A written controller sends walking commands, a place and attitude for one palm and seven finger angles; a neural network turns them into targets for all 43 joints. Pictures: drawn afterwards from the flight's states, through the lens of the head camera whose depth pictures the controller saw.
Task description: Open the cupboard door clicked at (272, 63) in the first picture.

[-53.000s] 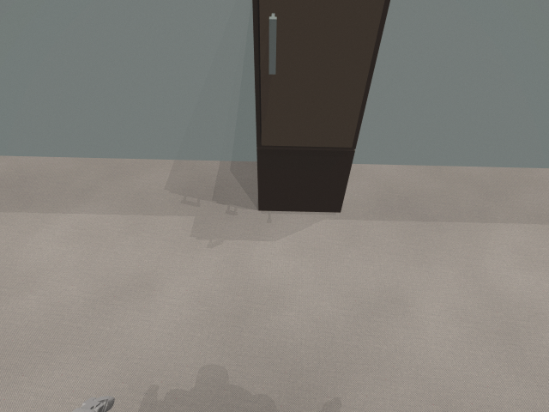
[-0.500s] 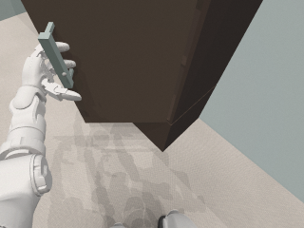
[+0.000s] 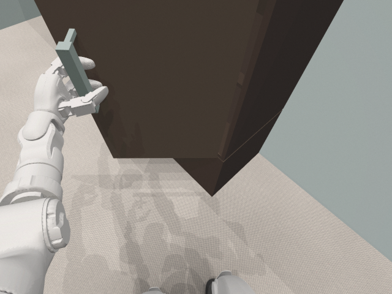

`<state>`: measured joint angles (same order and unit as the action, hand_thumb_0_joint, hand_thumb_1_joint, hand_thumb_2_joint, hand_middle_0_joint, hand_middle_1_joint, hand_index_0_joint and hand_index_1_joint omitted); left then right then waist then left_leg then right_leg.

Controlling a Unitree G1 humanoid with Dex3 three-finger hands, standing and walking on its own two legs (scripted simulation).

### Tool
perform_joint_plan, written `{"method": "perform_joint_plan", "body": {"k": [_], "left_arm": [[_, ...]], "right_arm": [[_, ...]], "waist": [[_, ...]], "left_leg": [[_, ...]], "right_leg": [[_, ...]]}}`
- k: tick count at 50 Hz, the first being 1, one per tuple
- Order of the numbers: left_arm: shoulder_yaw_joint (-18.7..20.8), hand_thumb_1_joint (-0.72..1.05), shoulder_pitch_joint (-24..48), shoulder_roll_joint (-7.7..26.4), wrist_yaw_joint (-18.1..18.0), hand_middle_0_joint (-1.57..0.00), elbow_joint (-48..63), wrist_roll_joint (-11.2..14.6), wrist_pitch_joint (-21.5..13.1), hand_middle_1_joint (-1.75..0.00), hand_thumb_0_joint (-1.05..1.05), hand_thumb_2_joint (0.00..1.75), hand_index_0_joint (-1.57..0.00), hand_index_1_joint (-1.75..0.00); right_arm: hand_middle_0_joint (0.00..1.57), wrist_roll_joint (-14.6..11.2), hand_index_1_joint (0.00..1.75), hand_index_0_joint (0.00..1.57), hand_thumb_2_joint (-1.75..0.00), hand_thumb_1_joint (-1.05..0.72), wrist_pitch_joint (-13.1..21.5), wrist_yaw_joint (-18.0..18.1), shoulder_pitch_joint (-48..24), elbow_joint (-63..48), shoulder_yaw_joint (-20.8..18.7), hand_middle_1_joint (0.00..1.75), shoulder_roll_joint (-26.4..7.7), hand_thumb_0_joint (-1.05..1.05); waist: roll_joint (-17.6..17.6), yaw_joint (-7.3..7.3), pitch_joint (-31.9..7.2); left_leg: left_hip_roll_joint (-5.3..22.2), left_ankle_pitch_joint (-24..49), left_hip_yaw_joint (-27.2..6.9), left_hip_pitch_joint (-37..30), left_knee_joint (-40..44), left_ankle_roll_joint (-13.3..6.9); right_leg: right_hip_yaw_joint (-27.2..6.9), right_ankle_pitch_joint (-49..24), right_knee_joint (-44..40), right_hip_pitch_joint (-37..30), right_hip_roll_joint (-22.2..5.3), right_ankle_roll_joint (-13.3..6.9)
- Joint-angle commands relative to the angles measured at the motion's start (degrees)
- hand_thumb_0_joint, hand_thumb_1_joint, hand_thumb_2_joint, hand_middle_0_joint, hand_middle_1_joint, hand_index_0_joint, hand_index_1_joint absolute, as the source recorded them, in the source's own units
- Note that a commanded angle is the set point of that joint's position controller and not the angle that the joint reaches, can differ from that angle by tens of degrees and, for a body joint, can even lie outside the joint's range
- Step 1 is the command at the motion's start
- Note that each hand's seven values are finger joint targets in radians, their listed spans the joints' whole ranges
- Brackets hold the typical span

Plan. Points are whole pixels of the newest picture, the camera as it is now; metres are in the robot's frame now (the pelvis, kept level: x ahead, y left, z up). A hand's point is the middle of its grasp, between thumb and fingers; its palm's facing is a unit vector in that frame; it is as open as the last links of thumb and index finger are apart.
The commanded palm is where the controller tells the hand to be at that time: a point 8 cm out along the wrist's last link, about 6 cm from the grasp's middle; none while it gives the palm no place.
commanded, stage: close the thumb around the handle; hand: left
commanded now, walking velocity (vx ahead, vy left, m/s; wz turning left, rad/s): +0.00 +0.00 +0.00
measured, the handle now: (83, 74) +0.54 +0.21 +0.11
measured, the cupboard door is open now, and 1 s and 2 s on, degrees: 48 76 95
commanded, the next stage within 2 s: pull the door open along its arc in 0.22 s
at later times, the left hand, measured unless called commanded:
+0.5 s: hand (87, 98) +0.48 +0.19 +0.11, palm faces -0.05 -1.00 +0.00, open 5.9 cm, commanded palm +0.44 +0.24 +0.10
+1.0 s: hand (112, 163) +0.33 +0.13 +0.11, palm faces +0.16 -0.98 +0.09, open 6.5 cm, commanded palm +0.28 +0.20 +0.10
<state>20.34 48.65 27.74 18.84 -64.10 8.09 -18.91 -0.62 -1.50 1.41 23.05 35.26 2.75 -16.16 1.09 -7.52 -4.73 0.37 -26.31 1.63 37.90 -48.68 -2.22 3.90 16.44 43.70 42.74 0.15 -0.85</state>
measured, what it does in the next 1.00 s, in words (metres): stands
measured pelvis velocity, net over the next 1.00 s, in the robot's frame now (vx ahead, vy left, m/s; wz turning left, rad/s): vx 0.01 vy -0.01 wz -0.02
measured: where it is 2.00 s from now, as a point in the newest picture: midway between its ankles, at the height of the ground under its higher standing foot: outside the picture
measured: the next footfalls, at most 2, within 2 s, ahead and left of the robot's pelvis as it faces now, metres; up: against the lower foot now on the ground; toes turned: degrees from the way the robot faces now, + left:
none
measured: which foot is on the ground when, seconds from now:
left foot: down 0.00-1.00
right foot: down 0.00-1.00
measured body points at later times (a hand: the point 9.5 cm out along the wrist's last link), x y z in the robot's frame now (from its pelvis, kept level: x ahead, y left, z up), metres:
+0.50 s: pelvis +0.00 +0.00 +0.00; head +0.09 +0.01 +0.44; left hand +0.47 +0.24 +0.11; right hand +0.03 -0.27 -0.11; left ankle -0.03 +0.09 -0.70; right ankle +0.04 -0.12 -0.70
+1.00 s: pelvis +0.01 -0.01 +0.02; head +0.03 -0.02 +0.47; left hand +0.32 +0.18 +0.11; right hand +0.19 -0.23 -0.07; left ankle -0.03 +0.09 -0.70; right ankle +0.04 -0.12 -0.70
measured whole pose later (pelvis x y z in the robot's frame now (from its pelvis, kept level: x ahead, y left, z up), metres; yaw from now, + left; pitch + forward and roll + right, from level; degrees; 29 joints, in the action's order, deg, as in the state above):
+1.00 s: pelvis +0.01 -0.01 +0.02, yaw -1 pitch +7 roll +0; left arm 4.6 -0.1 2.8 -5.3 -6.1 9.5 -9.2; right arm -0.8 -0.5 -1.1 11.9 29.2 1.5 -12.3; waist 2.0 -0.6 -5.9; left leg 0.0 -24.6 3.3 22.8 -40.0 -1.7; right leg 2.0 16.4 38.9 29.9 0.3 -1.0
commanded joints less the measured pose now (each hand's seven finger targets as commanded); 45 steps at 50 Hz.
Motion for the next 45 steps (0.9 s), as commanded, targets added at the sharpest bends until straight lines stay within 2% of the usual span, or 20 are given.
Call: {"method": "perform_joint_plan", "body": {"k": [1,4,6,7,9,12,17,18,21,22,24,27,31,37,38,39,40,41,42,45], "left_arm": [[0.6,0.90,25.3,12.4,0.4,-0.40,13.5,1.6,-4.0,-1.35,0.00,0.90,-0.40,-1.35],[1.9,0.90,25.0,14.2,0.2,-0.40,13.0,1.4,-3.9,-1.35,0.00,0.90,-0.40,-1.35],[1.8,0.90,24.5,14.1,0.2,-0.40,14.0,1.2,-4.1,-1.35,0.00,0.90,-0.40,-1.35],[0.3,0.90,24.7,12.3,0.2,-0.40,13.5,1.2,-4.0,-1.35,0.00,0.90,-0.40,-1.35],[1.1,0.90,25.2,13.3,0.1,-0.40,13.4,1.4,-3.9,-1.35,0.00,0.90,-0.40,-1.35],[2.3,0.90,23.0,14.5,0.2,-0.40,12.9,1.2,-4.0,-1.35,0.00,0.90,-0.40,-1.35],[1.6,0.90,25.8,14.4,0.3,-0.40,12.9,1.0,-3.9,-1.35,0.00,0.90,-0.40,-1.35],[1.9,0.90,24.0,14.2,0.4,-0.40,12.4,1.0,-3.8,-1.35,0.00,0.90,-0.40,-1.35],[2.6,0.90,20.4,14.3,0.8,-0.40,15.3,1.8,-4.1,-1.35,0.00,0.90,-0.40,-1.35],[2.9,0.90,19.0,14.3,0.9,-0.40,16.1,2.0,-4.0,-1.35,0.00,0.90,-0.40,-1.35],[2.7,0.90,15.1,13.2,1.2,-0.40,17.4,2.8,-3.5,-1.35,0.00,0.90,-0.40,-1.35],[2.9,0.90,8.6,12.5,1.5,-0.40,21.3,3.9,-3.0,-1.35,0.00,0.90,-0.40,-1.35],[2.5,0.90,-1.9,9.7,1.5,-0.40,28.6,5.8,-1.7,-1.35,0.00,0.90,-0.40,-1.35],[-0.6,0.90,-22.2,2.1,0.0,-0.40,44.6,8.1,1.0,-1.35,0.00,0.90,-0.40,-1.35],[0.0,0.90,-24.9,2.1,-0.6,-0.40,47.2,8.3,1.5,-1.35,0.00,0.90,-0.40,-1.35],[7.6,0.90,-26.1,1.5,-8.4,-0.40,53.5,11.0,2.0,-1.35,0.00,0.90,-0.40,-1.35],[3.4,0.90,-31.2,-2.9,-12.4,-0.40,55.4,9.8,2.5,-1.35,0.00,0.90,-0.40,-1.35],[1.7,0.90,-35.3,-6.2,-14.9,-0.40,58.2,9.5,3.1,-1.35,0.00,0.90,-0.40,-1.35],[0.2,0.90,-39.1,-8.4,-16.9,-0.40,59.9,8.6,3.8,-1.35,0.00,0.90,-0.40,-1.35],[-0.8,0.90,-40.6,-9.0,-24.3,-0.40,67.1,4.9,4.5,-1.35,0.00,0.90,-0.40,-1.35]], "right_arm": [[0.20,-0.1,0.30,0.20,-0.90,-0.90,1.1,0.8,7.1,-3.9,-3.9,0.30,-9.5,0.00],[0.20,-0.1,0.30,0.20,-0.90,-0.90,1.1,0.8,7.3,-3.8,-4.0,0.30,-9.8,0.00],[0.20,-0.1,0.30,0.20,-0.90,-0.90,1.1,0.8,7.1,-4.1,-4.0,0.30,-9.7,0.00],[0.20,-0.1,0.30,0.20,-0.90,-0.90,1.1,0.7,7.0,-4.0,-3.9,0.30,-9.5,0.00],[0.20,-0.1,0.30,0.20,-0.90,-0.90,1.2,0.7,7.0,-3.7,-3.9,0.30,-9.7,0.00],[0.20,-0.1,0.30,0.20,-0.90,-0.90,1.0,0.7,7.0,-4.2,-3.9,0.30,-9.7,0.00],[0.20,-0.1,0.30,0.20,-0.90,-0.90,0.9,1.0,6.8,-4.0,-3.8,0.30,-9.7,0.00],[0.20,-0.1,0.30,0.20,-0.90,-0.90,0.9,1.0,7.0,-4.1,-3.9,0.30,-9.7,0.00],[0.20,-0.1,0.30,0.20,-0.90,-0.90,1.0,0.8,6.5,-4.9,-4.0,0.30,-9.5,0.00],[0.20,-0.1,0.30,0.20,-0.90,-0.90,0.9,0.6,6.5,-5.2,-4.1,0.30,-9.6,0.00],[0.20,-0.3,0.30,0.20,-0.90,-0.90,0.9,0.3,5.8,-6.1,-4.1,0.30,-9.5,0.00],[0.20,-0.7,0.30,0.20,-0.90,-0.90,0.7,0.2,4.4,-7.6,-4.3,0.30,-9.2,0.00],[0.20,-1.2,0.30,0.20,-0.90,-0.90,0.8,-0.3,1.8,-9.9,-4.4,0.30,-8.5,0.00],[0.20,-1.9,0.30,0.20,-0.90,-0.90,2.4,-1.2,-3.0,-13.3,-4.5,0.30,-7.1,0.00],[0.20,-1.9,0.30,0.20,-0.90,-0.90,2.7,-1.3,-3.7,-13.5,-4.5,0.30,-6.9,0.00],[0.20,-1.9,0.30,0.20,-0.90,-0.90,3.2,-1.7,-6.5,-14.2,-4.6,0.30,-5.2,0.00],[0.20,-1.7,0.30,0.20,-0.90,-0.90,3.7,-2.0,-7.8,-14.2,-4.3,0.30,-5.0,0.00],[0.20,-1.8,0.30,0.20,-0.90,-0.90,4.1,-2.3,-8.6,-14.3,-4.4,0.30,-4.6,0.00],[0.20,-1.7,0.30,0.20,-0.90,-0.90,4.4,-2.7,-9.2,-14.3,-4.2,0.30,-4.3,0.00],[0.20,-0.9,0.30,0.20,-0.90,-0.90,3.7,-2.3,-11.2,-13.7,-4.4,0.30,-3.8,0.00]], "waist": [[5.3,-0.66,-25.0],[3.7,-0.42,-23.9],[5.7,-0.11,-25.1],[5.1,-0.63,-24.0],[4.4,-0.75,-22.9],[3.8,0.14,-23.9],[4.8,-0.79,-23.0],[3.6,-0.31,-23.3],[6.0,1.13,-26.3],[4.9,1.52,-27.5],[2.5,2.12,-26.5],[2.6,3.69,-26.4],[2.1,5.61,-25.0],[1.9,7.95,-21.7],[1.0,8.22,-20.8],[0.0,12.92,-20.6],[0.1,11.80,-18.4],[1.0,11.21,-16.3],[-0.5,11.09,-15.2],[-3.1,10.79,-14.3]], "left_leg": [[0.3,26.2,-3.9,-9.6,6.4,1.7],[0.1,23.9,-3.8,-7.6,6.8,1.4],[0.2,25.7,-3.9,-8.9,6.7,1.6],[0.2,25.5,-4.0,-9.1,6.7,1.7],[0.2,23.4,-3.6,-7.7,6.9,1.4],[0.0,24.4,-3.3,-6.9,6.9,1.2],[0.0,22.6,-3.4,-6.8,7.0,1.2],[0.0,23.1,-3.5,-6.9,7.0,1.1],[0.1,27.3,-3.2,-8.7,6.7,1.5],[0.2,28.5,-3.3,-9.1,6.7,1.6],[0.2,27.4,-2.9,-7.6,7.2,1.4],[0.2,28.9,-2.3,-7.0,8.0,1.2],[0.2,29.2,-1.4,-6.7,9.5,1.0],[0.3,32.4,-0.8,-9.0,11.5,1.4],[0.3,32.2,-0.9,-9.4,11.9,1.6],[-0.5,30.5,-1.1,-8.5,12.3,2.6],[-0.3,29.0,-1.0,-9.2,13.1,2.9],[-0.2,29.4,-0.9,-10.1,13.7,3.3],[-0.3,28.3,-0.8,-10.0,14.0,3.3],[-0.3,24.8,-0.7,-10.3,14.5,2.8]], "right_leg": [[-2.3,-18.1,-1.8,-17.0,1.4,-0.9],[-2.5,-17.6,-2.0,-18.3,1.4,-1.0],[-2.5,-18.3,-1.8,-18.0,1.4,-1.0],[-2.3,-17.6,-1.9,-16.9,1.4,-0.9],[-2.5,-17.0,-2.3,-17.4,1.4,-0.9],[-2.8,-19.0,-2.0,-19.6,1.4,-1.0],[-2.8,-17.5,-2.1,-18.2,1.3,-0.9],[-2.7,-17.6,-2.2,-18.4,1.3,-0.9],[-2.9,-20.4,-1.7,-20.2,1.2,-1.1],[-2.8,-21.3,-1.5,-21.1,1.3,-1.1],[-2.8,-21.7,-1.9,-22.9,1.4,-1.1],[-3.1,-23.9,-2.0,-25.7,1.2,-1.3],[-3.2,-25.3,-2.8,-28.9,0.8,-1.4],[-2.8,-27.3,-3.6,-31.2,0.3,-1.4],[-2.5,-27.0,-3.7,-31.3,0.3,-1.4],[-1.4,-24.8,-4.6,-31.1,0.8,-1.4],[-1.1,-23.0,-5.0,-30.8,0.8,-1.4],[-0.7,-22.7,-5.5,-29.9,0.6,-1.3],[-0.3,-21.9,-5.7,-29.7,0.5,-1.2],[-0.8,-20.6,-6.3,-31.2,0.1,-1.2]]}}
